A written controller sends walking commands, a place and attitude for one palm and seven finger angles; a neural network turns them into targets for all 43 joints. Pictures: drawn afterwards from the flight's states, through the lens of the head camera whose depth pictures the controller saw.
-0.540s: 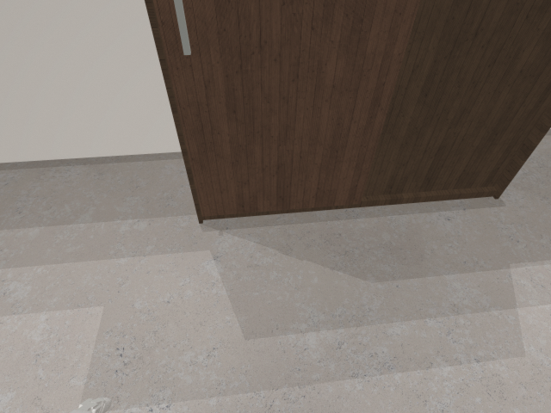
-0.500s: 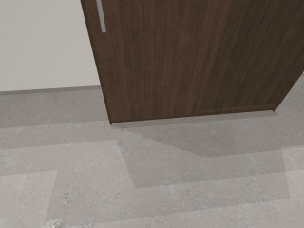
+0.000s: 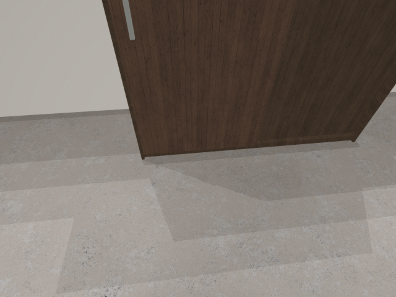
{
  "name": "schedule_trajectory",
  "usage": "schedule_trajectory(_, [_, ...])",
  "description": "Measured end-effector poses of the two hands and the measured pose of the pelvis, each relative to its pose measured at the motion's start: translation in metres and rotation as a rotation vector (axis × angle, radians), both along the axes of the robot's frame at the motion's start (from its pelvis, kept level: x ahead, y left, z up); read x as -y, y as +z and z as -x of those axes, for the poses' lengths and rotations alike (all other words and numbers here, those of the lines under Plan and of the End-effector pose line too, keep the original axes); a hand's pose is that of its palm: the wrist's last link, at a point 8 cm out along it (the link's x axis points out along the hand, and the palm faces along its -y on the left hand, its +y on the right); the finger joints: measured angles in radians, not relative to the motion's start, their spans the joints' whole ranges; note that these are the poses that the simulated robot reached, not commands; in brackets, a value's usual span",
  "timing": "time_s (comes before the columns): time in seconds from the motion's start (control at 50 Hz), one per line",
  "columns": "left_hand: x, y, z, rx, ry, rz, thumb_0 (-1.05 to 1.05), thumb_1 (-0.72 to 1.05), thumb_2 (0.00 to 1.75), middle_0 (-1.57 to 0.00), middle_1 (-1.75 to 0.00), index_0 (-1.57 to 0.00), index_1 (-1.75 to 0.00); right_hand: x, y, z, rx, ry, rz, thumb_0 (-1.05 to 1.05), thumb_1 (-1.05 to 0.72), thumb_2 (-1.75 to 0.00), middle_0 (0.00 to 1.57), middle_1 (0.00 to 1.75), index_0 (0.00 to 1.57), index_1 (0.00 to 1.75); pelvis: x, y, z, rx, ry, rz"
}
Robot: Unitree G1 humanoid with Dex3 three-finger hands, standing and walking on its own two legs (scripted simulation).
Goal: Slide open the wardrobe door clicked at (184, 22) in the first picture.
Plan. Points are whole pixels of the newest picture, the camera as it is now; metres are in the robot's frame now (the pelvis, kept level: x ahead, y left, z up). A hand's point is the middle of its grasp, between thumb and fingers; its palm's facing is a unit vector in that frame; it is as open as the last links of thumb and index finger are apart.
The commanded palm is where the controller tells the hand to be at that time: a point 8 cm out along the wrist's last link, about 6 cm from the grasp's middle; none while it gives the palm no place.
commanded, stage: stand and wait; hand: left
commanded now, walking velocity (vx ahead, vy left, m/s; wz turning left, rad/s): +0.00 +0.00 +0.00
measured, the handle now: out of the picture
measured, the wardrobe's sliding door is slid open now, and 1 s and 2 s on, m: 0.00 0.00 0.00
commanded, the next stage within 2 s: look at it before walking up in 0.28 s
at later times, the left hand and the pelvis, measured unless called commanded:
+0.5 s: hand out of the picture +0.08 +0.24 -0.15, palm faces -0.03 -0.94 -0.33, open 7.3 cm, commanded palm none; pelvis +0.00 +0.00 +0.00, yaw +0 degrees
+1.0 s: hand out of the picture +0.08 +0.24 -0.15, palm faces -0.03 -0.94 -0.34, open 7.3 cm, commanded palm none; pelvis +0.01 -0.01 +0.00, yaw +0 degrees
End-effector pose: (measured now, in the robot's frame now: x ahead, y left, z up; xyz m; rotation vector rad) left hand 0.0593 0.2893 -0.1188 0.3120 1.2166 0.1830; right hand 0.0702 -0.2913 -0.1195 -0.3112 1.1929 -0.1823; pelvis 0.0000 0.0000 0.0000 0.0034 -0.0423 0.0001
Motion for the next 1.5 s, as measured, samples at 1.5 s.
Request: schedule_trajectory(1.5, [0.018,-0.031,-0.022,-0.155,0.171,0.201,0.01,0.91,0.9,-0.2,-0.3,-0.2,-0.3,-0.117,-0.005,0.031,-0.324,-0.086,-0.124,0.0,-0.91,-0.9,0.2,0.29,0.2,0.3,-0.043,0.003,-0.108,-0.046,0.117,0.02])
